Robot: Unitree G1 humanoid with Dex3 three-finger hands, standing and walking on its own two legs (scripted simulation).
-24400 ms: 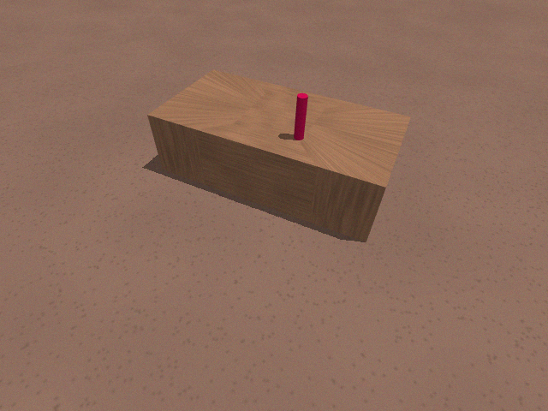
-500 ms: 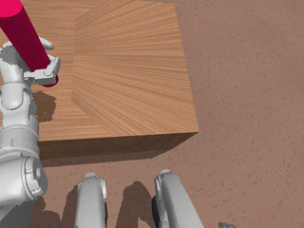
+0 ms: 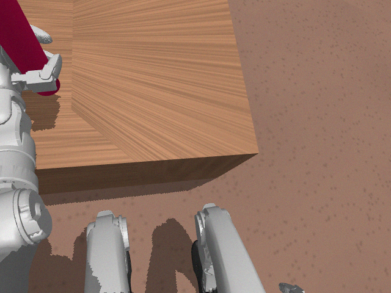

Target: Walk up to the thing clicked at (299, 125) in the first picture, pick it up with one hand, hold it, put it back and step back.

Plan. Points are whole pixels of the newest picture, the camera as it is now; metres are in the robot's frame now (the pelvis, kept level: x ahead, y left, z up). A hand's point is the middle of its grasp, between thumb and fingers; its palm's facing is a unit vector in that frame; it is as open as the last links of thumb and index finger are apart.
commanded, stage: lower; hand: left
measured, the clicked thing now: (22, 45) +0.55 +0.25 +0.04
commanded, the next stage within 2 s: loosen in 0.64 s
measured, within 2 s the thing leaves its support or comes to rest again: rests again in 0.96 s
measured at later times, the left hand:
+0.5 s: hand (53, 73) +0.55 +0.23 -0.04, palm faces +0.16 -0.99 -0.05, open 6.2 cm
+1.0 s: hand (57, 73) +0.56 +0.23 -0.05, palm faces +0.18 -0.98 -0.02, open 7.1 cm
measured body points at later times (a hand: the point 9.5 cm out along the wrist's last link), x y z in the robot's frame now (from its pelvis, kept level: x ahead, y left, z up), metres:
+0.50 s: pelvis -0.01 +0.00 -0.05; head +0.22 +0.05 +0.33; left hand +0.54 +0.28 -0.03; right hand +0.03 -0.26 -0.17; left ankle +0.07 +0.14 -0.46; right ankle +0.06 -0.14 -0.46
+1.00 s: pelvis -0.01 +0.00 -0.07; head +0.22 +0.05 +0.31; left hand +0.54 +0.28 -0.04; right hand +0.03 -0.27 -0.18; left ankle +0.07 +0.14 -0.46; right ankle +0.06 -0.14 -0.46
